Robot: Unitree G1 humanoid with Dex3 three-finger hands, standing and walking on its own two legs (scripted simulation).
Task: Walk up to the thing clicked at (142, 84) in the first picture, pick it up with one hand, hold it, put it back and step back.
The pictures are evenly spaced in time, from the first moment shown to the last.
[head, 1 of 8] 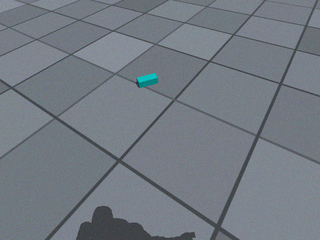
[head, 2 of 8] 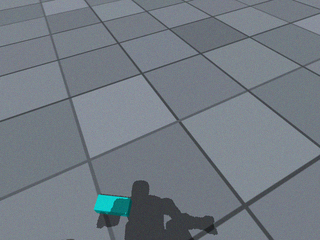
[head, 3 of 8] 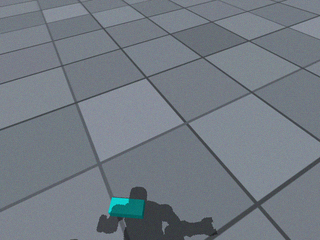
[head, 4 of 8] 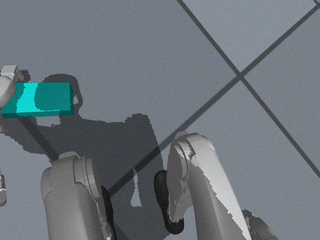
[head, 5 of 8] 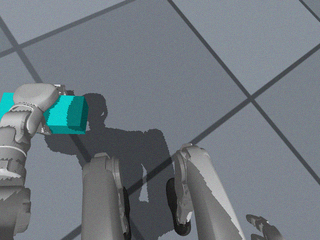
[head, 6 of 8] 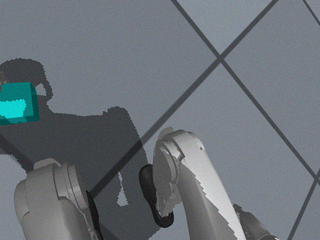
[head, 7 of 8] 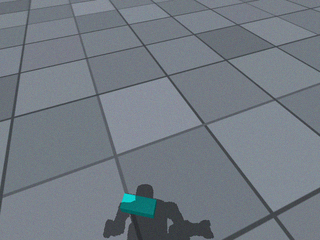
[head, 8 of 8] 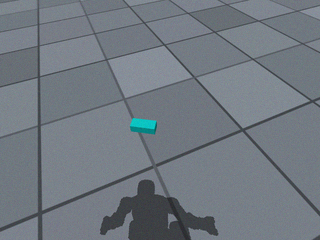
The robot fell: no
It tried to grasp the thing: yes
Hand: left
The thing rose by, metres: 0.66
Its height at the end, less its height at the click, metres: +0.00
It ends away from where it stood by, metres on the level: 0.02
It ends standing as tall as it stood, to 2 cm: yes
